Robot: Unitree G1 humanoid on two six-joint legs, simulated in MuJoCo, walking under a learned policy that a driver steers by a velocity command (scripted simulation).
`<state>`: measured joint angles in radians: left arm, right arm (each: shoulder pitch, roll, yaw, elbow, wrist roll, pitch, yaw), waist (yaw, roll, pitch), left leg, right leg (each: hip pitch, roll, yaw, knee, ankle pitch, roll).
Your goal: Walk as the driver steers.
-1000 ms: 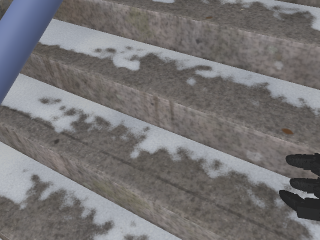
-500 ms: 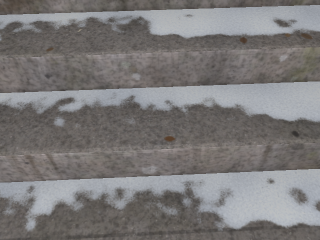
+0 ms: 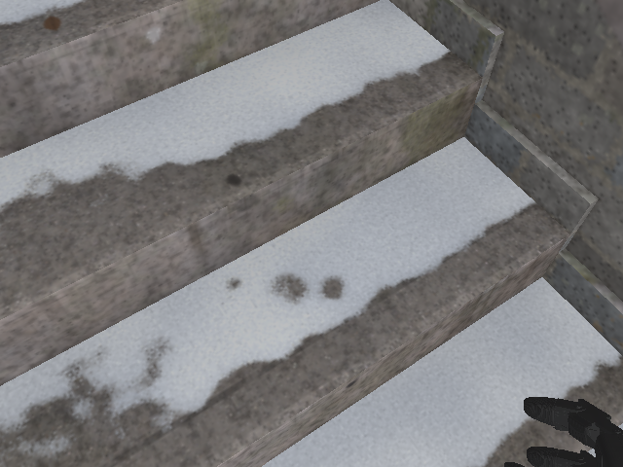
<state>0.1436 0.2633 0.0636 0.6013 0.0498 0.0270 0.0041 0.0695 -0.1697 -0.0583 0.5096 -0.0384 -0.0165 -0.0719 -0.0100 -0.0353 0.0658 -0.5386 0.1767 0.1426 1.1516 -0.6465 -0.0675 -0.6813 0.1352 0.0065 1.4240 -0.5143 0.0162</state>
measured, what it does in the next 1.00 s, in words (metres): climbs, turning left: right foot 0.17 m lower, then left foot 0.17 m higher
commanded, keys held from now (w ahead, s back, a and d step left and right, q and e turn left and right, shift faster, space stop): w+q+shift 1.00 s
